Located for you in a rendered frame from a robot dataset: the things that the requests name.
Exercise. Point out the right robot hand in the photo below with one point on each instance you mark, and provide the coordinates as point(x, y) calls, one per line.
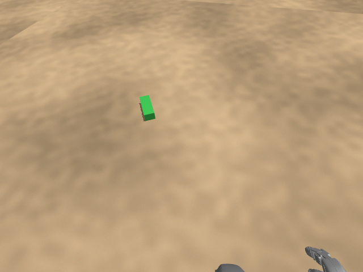
point(323, 258)

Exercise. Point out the carton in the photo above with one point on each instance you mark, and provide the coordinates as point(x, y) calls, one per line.
point(147, 108)

